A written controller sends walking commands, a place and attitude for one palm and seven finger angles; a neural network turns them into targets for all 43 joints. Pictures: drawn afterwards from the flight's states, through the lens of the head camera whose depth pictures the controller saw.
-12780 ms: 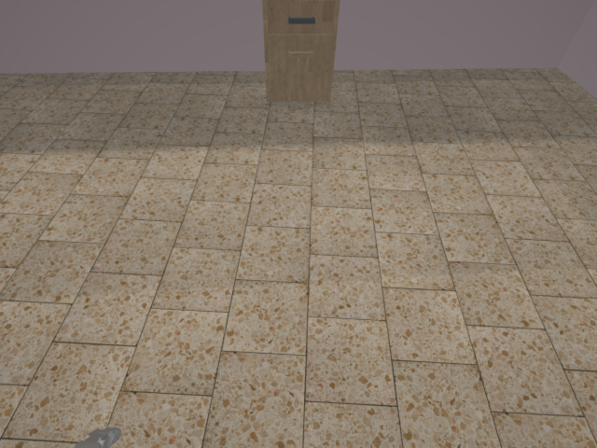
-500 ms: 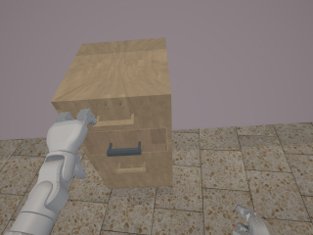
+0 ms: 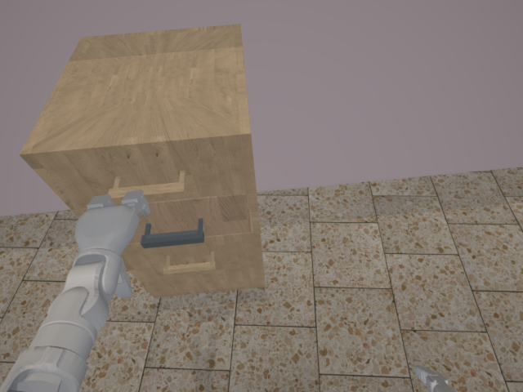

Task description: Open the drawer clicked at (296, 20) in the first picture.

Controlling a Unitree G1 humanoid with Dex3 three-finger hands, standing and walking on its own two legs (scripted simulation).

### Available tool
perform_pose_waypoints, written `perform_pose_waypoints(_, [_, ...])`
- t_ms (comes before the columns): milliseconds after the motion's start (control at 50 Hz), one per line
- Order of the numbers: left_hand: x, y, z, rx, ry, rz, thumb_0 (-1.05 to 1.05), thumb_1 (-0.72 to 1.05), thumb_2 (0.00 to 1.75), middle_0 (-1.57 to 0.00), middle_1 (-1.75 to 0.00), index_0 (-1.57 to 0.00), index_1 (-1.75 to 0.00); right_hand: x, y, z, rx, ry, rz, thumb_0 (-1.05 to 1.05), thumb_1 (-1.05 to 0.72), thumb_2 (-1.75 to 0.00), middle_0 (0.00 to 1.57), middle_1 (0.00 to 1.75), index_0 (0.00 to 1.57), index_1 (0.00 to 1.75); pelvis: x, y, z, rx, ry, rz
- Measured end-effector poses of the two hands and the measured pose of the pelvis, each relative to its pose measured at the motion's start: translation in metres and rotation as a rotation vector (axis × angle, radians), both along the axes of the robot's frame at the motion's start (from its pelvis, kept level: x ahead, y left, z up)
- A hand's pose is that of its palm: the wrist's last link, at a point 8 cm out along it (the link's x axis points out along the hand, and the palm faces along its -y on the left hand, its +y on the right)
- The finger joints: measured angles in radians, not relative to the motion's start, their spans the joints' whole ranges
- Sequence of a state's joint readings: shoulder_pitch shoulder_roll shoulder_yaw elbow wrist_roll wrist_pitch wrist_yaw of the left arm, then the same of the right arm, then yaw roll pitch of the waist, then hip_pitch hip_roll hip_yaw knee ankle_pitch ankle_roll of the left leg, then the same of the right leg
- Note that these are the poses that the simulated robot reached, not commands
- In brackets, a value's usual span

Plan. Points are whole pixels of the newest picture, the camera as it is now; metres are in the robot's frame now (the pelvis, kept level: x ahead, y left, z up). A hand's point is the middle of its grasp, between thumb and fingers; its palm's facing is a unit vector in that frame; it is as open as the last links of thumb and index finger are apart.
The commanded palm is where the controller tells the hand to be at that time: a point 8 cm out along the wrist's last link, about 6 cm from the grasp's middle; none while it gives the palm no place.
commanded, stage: move the hooked fingers above the handle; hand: left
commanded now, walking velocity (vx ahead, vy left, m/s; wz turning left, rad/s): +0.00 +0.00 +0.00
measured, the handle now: (173, 231) +0.50 +0.27 -0.22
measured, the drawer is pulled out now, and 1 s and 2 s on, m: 0.00 0.00 0.00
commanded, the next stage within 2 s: none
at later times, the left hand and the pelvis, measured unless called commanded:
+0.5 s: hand (148, 243) +0.39 +0.26 -0.08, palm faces -0.05 -0.06 -1.00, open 13.8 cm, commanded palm +0.38 +0.26 -0.03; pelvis -0.01 +0.02 -0.04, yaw -1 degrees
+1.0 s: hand (168, 251) +0.41 +0.24 -0.16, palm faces -0.12 +0.00 -0.99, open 13.9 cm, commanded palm +0.42 +0.23 -0.11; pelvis -0.08 +0.02 -0.11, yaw -2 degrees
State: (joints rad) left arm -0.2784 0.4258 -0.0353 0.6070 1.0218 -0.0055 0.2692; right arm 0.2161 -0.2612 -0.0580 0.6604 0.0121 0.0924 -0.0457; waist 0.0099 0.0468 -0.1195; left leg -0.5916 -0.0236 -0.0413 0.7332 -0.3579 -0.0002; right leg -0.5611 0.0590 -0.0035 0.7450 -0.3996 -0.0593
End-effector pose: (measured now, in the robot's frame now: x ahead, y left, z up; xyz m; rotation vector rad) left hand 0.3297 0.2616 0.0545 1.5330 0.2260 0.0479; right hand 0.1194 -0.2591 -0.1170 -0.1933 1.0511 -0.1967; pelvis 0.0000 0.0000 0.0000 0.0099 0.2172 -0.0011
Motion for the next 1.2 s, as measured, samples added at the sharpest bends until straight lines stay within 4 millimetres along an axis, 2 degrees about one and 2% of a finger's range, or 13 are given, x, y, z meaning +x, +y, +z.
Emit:
perform_pose_waypoints(60, [0.01,-0.006,-0.012,-0.019,0.004,-0.043,0.0,-0.49,0.3,-0.32,-1.2,-0.32,-1.2,-0.013,-0.004,-0.004,-0.019,0.039,-0.026,0.01,-0.9,-0.89,0.2,0.3,0.2,0.3,0.002,0.0,-0.004,-0.001,0.026,-0.005])
perform_pose_waypoints(180, [0.027,-0.006,-0.02,0.001,-0.1,-0.087,0.0,-0.49,0.3,-0.32,-1.2,-0.32,-1.2,-0.034,-0.006,-0.018,-0.028,0.095,-0.067,0.01,-0.9,-0.89,0.2,0.3,0.2,0.3,0.005,0.006,-0.015,-0.008,0.082,-0.017])
perform_pose_waypoints(240, [0.03,0.001,-0.03,0.024,-0.107,-0.043,0.0,-0.49,0.3,-0.32,-1.2,-0.32,-1.2,-0.042,-0.002,-0.026,-0.011,0.119,-0.074,0.01,-0.9,-0.89,0.2,0.3,0.2,0.3,0.004,0.009,-0.021,-0.01,0.104,-0.021])
perform_pose_waypoints(340, [0.03,0.011,-0.059,0.036,-0.02,0.016,0.0,-0.49,0.3,-0.32,-1.2,-0.31,-1.2,-0.051,0.01,-0.034,0.009,0.155,-0.071,0.01,-0.9,-0.89,0.2,0.3,0.2,0.3,0.002,0.015,-0.026,-0.014,0.129,-0.021])
perform_pose_waypoints(460, [0.039,-0.001,-0.077,-0.015,-0.026,-0.075,0.0,-0.49,0.3,-0.32,-1.2,-0.32,-1.2,-0.061,0.02,-0.04,-0.014,0.182,-0.064,0.01,-0.9,-0.89,0.2,0.3,0.2,0.3,-0.003,0.022,-0.035,-0.028,0.161,-0.013])
perform_pose_waypoints(580, [0.038,-0.003,-0.088,0.015,-0.136,-0.103,0.0,-0.49,0.3,-0.32,-1.19,-0.32,-1.2,-0.072,0.026,-0.056,-0.016,0.207,-0.043,0.0,-0.9,-0.89,0.2,0.3,0.2,0.3,-0.013,0.029,-0.052,-0.04,0.199,-0.01])
perform_pose_waypoints(740, [0.04,-0.011,-0.101,0.084,-0.175,-0.029,0.0,-0.49,0.3,-0.2,-1.17,-0.32,-1.2,-0.092,0.034,-0.075,0.012,0.208,-0.021,0.0,-0.9,-0.89,0.2,0.3,0.2,0.3,-0.039,0.032,-0.067,-0.044,0.216,-0.002])
perform_pose_waypoints(840, [0.042,-0.014,-0.108,0.104,-0.12,0.02,0.0,-0.49,0.3,-0.11,-1.15,-0.32,-1.2,-0.113,0.033,-0.08,0.003,0.189,-0.021,0.0,-0.9,-0.89,0.21,0.3,0.2,0.3,-0.057,0.028,-0.077,-0.043,0.222,0.001])
perform_pose_waypoints(960, [0.058,-0.015,-0.143,0.067,0.026,-0.002,0.0,-0.49,0.3,-0.2,-1.17,-0.32,-1.2,-0.149,0.016,-0.09,-0.063,0.176,-0.056,0.0,-0.9,-0.89,0.21,0.3,0.21,0.3,-0.075,0.022,-0.101,-0.052,0.265,-0.003])
perform_pose_waypoints(1040, [0.076,-0.029,-0.163,0.016,-0.033,-0.112,0.0,-0.49,0.3,-0.26,-1.18,-0.32,-1.2,-0.176,0.004,-0.108,-0.113,0.229,-0.079,0.0,-0.9,-0.89,0.21,0.3,0.21,0.3,-0.08,0.022,-0.127,-0.058,0.318,-0.015])
perform_pose_waypoints(1100, [0.088,-0.032,-0.168,0.002,-0.133,-0.141,0.0,-0.49,0.3,-0.29,-1.19,-0.32,-1.2,-0.193,0.001,-0.122,-0.12,0.29,-0.107,0.0,-0.9,-0.89,0.2,0.3,0.2,0.3,-0.081,0.022,-0.141,-0.06,0.344,-0.027])
perform_pose_waypoints(1200, [0.097,-0.011,-0.166,0.056,-0.209,-0.031,0.0,-0.49,0.3,-0.32,-1.2,-0.32,-1.2,-0.202,0.014,-0.137,-0.056,0.375,-0.124,0.01,-0.9,-0.89,0.2,0.3,0.2,0.3,-0.078,0.024,-0.142,-0.054,0.361,-0.04])
